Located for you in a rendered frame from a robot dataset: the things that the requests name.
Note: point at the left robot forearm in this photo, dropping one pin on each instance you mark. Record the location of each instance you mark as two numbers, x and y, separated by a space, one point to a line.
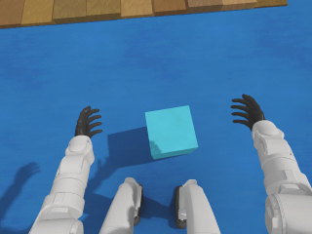
66 199

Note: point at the carton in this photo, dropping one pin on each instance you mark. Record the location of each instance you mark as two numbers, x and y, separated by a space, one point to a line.
170 132

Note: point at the left robot upper arm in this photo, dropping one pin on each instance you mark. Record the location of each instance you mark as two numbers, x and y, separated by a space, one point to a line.
58 226

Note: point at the robot left foot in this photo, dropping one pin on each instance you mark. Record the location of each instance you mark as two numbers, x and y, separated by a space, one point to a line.
137 218

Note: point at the robot left hand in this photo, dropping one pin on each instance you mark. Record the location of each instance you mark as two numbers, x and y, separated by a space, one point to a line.
83 128

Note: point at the right robot forearm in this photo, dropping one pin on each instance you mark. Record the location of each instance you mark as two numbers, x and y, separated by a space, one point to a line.
281 172

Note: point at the right robot upper arm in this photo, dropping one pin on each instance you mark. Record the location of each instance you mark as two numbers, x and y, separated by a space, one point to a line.
288 213

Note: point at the robot right hand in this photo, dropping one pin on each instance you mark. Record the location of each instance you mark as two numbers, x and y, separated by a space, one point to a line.
254 113

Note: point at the robot right thigh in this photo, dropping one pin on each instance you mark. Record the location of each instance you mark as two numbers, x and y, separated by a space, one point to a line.
200 218

